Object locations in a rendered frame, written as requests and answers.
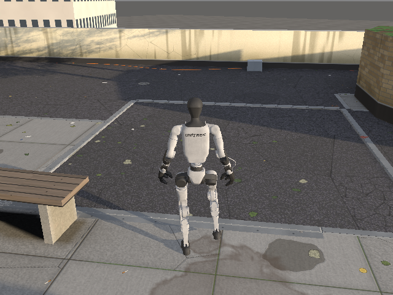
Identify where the right robot hand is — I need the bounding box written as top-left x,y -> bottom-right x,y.
220,172 -> 235,186

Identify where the robot left foot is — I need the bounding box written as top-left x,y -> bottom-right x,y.
181,240 -> 190,256

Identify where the left robot forearm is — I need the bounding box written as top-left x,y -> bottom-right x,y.
160,149 -> 172,173

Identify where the robot right upper arm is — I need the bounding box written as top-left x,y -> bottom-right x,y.
208,124 -> 225,158

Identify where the right robot forearm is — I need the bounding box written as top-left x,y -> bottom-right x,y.
220,149 -> 233,175

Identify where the robot torso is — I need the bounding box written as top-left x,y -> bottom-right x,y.
181,121 -> 210,184

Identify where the robot left upper arm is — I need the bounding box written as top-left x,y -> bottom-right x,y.
166,124 -> 183,159

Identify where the left robot hand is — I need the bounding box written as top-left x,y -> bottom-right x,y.
158,171 -> 172,184

